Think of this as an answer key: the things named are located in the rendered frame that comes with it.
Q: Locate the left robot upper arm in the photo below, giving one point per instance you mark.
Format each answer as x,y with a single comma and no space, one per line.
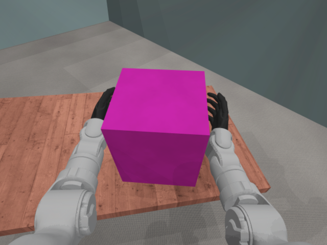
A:
64,217

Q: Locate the right robot forearm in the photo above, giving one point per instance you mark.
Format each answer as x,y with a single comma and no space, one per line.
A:
230,177

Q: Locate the right robot upper arm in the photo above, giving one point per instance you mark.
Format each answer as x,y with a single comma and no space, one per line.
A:
256,225

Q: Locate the left robot forearm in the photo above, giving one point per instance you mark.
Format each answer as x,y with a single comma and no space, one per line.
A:
85,161

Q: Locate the carton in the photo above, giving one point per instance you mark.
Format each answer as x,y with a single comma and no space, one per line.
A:
156,126

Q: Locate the table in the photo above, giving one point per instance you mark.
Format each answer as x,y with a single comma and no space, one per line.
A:
37,137

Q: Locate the right robot hand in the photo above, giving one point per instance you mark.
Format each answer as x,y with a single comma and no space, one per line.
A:
220,114

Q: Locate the left robot hand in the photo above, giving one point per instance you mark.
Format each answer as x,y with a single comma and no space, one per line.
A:
103,104

